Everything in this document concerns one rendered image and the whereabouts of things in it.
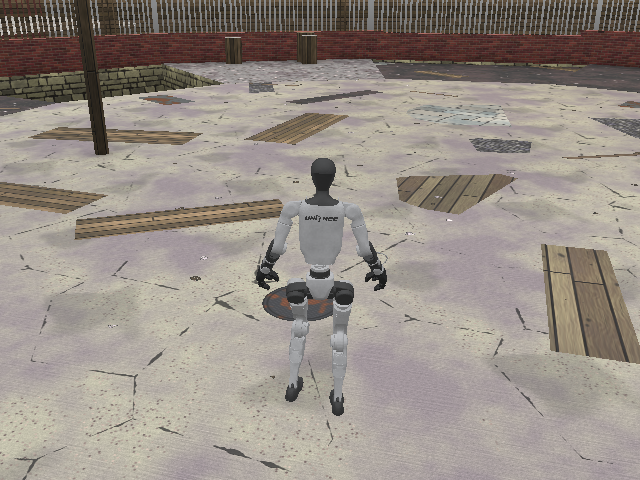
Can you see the robot left upper arm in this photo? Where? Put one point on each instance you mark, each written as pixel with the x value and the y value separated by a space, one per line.
pixel 290 210

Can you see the left robot shin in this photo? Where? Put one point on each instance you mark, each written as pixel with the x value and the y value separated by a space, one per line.
pixel 296 353

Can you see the robot right upper arm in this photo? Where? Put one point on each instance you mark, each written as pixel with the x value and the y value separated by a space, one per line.
pixel 353 212

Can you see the left robot forearm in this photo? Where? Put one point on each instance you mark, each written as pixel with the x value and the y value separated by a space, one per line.
pixel 269 260

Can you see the robot left foot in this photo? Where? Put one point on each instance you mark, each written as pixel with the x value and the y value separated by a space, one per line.
pixel 292 393

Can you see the robot left hand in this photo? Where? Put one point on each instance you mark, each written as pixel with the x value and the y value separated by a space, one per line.
pixel 261 276

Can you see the robot right hand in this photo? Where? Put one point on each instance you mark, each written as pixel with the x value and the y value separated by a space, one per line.
pixel 382 279

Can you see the right robot forearm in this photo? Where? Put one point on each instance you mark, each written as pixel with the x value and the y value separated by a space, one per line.
pixel 373 261

